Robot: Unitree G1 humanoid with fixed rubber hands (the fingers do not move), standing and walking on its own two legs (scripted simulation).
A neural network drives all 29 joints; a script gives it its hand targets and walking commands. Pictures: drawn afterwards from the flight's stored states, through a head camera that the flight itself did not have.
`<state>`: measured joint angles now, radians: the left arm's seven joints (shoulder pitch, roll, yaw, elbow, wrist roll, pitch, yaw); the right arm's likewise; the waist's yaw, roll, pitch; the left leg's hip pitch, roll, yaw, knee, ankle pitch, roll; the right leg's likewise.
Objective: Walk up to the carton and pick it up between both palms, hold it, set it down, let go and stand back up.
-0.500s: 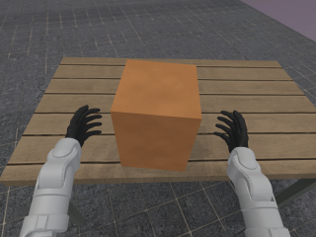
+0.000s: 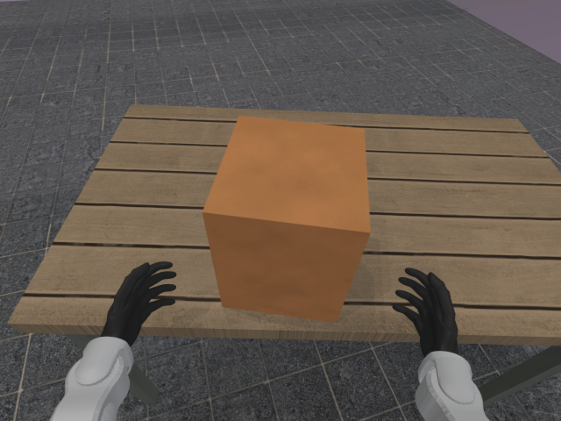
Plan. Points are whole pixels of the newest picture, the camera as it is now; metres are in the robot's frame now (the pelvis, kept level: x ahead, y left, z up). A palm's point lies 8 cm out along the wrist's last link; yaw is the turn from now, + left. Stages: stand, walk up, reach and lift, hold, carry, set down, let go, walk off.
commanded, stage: set down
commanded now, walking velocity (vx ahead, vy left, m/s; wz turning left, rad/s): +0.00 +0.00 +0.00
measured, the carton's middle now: (289, 222) +0.40 +0.01 +0.05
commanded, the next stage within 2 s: let go in 1.68 s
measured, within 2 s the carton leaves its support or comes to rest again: neither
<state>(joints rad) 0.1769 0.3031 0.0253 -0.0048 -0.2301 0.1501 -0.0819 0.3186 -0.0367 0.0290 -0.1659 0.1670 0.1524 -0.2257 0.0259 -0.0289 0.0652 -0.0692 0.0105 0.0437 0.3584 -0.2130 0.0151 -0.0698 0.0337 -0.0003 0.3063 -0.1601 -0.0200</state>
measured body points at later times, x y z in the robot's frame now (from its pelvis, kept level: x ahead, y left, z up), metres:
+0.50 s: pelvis +0.01 +0.01 +0.00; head +0.00 +0.02 +0.45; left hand +0.19 +0.23 +0.00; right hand +0.19 -0.18 +0.00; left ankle -0.01 +0.11 -0.75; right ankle +0.01 -0.11 -0.75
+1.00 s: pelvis +0.01 -0.01 +0.00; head +0.00 +0.01 +0.45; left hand +0.17 +0.23 -0.06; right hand +0.18 -0.21 -0.05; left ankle -0.01 +0.11 -0.75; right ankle +0.01 -0.11 -0.75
